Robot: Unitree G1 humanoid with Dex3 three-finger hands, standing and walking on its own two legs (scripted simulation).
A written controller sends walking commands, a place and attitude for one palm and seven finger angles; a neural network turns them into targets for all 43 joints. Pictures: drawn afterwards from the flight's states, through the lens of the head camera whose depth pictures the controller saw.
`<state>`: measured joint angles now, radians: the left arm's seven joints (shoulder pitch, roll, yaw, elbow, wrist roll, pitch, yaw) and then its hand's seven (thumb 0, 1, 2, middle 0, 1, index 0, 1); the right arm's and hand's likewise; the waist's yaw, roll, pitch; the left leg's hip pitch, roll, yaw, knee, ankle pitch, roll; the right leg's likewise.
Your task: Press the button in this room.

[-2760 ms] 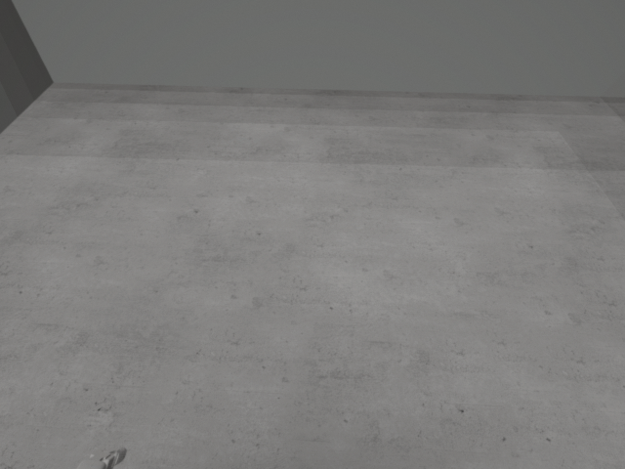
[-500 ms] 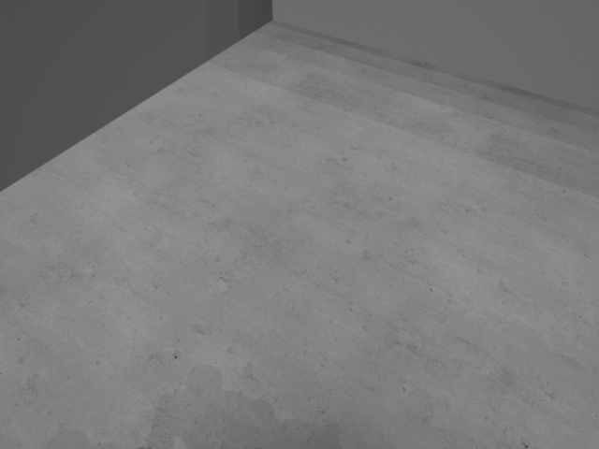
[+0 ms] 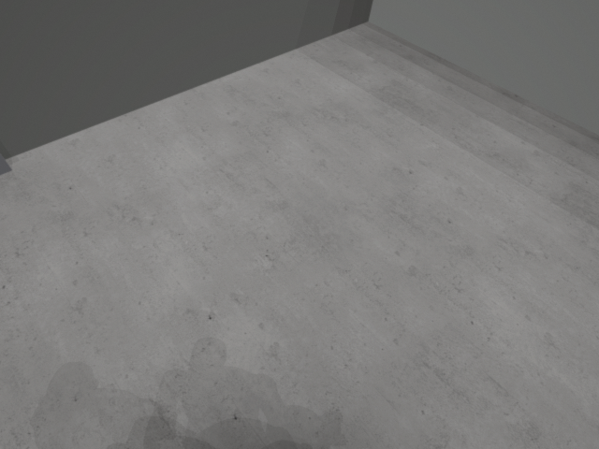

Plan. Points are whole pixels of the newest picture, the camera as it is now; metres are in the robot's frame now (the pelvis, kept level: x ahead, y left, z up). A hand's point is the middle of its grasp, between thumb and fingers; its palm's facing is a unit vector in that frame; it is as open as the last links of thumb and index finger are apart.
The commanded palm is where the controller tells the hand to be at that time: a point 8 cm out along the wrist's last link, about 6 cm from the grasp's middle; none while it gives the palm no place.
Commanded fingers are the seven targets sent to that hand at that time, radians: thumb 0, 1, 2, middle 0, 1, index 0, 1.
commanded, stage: turn or walk to find it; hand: left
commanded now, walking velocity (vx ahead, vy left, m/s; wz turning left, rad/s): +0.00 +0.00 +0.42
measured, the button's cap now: out of the picture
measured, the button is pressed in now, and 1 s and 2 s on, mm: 0 0 0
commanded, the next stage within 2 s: stand and wait in 0.56 s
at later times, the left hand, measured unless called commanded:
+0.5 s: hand out of the picture +0.04 +0.18 -0.13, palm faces +0.23 -0.93 -0.27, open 7.4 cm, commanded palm none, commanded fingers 0.00 0.90 0.90 -0.20 -0.30 -0.20 -0.30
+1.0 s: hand out of the picture -0.12 +0.19 -0.16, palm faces +0.38 -0.90 -0.22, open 7.4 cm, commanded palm none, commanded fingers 0.00 0.90 0.90 -0.20 -0.30 -0.20 -0.30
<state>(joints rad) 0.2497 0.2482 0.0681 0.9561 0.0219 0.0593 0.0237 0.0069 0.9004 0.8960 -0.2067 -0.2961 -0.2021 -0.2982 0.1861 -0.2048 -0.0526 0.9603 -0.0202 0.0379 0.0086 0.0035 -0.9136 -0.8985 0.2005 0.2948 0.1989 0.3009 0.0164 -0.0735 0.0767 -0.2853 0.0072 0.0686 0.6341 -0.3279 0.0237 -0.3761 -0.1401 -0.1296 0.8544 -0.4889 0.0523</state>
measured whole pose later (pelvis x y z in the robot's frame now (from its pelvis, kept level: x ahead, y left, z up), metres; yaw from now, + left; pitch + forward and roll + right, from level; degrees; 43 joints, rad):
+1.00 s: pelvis -0.06 +0.01 +0.01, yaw +19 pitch -2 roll +0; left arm 0.27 0.21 0.04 1.07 0.01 0.05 0.02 0.01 0.91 0.90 -0.20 -0.30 -0.20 -0.30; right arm 0.14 -0.15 -0.02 1.02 -0.02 0.02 -0.03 0.00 -0.93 -0.90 0.20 0.30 0.20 0.30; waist 0.03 -0.03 0.06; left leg -0.20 -0.01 0.04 0.48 -0.25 0.03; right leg -0.30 -0.08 -0.06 0.78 -0.47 0.05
